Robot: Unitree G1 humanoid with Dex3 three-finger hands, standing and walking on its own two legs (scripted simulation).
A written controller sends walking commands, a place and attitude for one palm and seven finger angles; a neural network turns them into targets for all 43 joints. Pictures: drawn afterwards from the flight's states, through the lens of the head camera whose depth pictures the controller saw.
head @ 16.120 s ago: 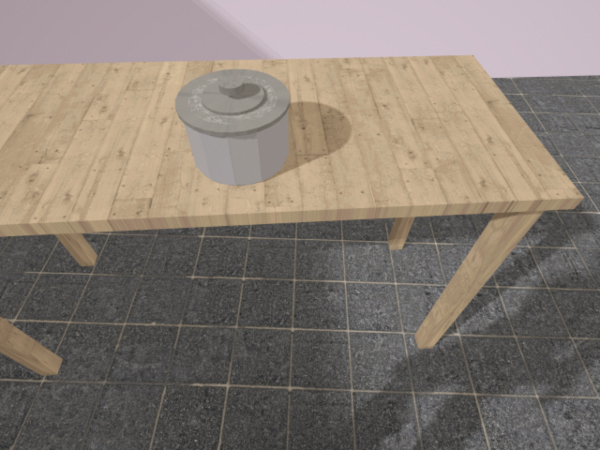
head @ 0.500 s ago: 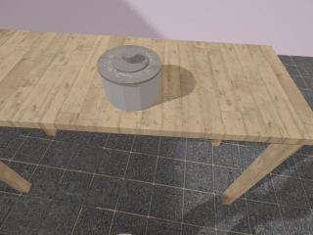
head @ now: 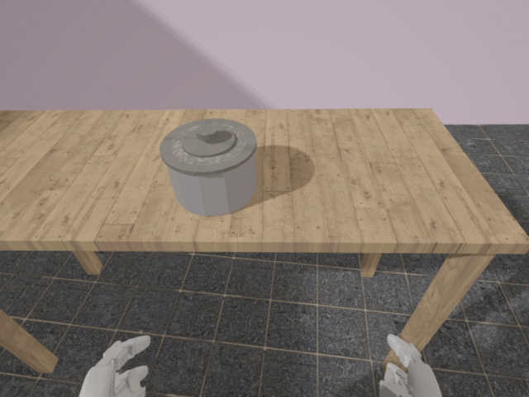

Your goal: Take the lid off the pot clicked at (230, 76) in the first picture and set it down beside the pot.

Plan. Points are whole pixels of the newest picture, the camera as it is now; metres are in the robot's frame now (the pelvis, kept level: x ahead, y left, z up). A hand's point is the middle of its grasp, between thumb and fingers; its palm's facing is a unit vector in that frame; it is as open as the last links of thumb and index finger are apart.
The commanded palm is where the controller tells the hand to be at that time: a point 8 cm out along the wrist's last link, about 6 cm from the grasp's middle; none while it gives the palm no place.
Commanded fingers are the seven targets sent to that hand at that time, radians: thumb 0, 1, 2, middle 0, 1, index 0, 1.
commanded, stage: lift the closed hand beside the body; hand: left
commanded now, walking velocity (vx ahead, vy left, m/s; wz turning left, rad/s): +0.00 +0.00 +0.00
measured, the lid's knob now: (207, 132) +0.54 +0.14 +0.16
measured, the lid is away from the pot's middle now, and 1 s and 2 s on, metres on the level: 0.00 0.00 0.00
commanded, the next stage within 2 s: raise the hand higher, near the body in 0.36 s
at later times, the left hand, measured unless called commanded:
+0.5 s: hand (102, 380) +0.14 +0.21 +0.06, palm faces +0.28 -0.88 -0.38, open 3.1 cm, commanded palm +0.09 +0.25 +0.09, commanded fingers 0.00 0.90 0.90 -1.30 -1.50 -1.30 -1.50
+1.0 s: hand (87, 337) +0.16 +0.21 +0.12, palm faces +0.32 -0.85 -0.42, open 3.1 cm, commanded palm +0.11 +0.25 +0.15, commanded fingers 0.00 0.90 0.90 -1.30 -1.50 -1.30 -1.50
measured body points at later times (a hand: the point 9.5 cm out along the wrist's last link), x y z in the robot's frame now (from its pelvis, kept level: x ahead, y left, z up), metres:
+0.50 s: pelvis +0.01 -0.02 +0.00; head -0.01 -0.04 +0.45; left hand +0.12 +0.25 +0.08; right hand +0.20 -0.23 -0.08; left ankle +0.06 +0.11 -0.74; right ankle -0.06 -0.13 -0.74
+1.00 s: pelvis +0.01 -0.02 +0.00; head +0.00 -0.04 +0.45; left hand +0.14 +0.26 +0.14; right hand +0.23 -0.23 -0.06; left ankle +0.06 +0.11 -0.74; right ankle -0.06 -0.13 -0.74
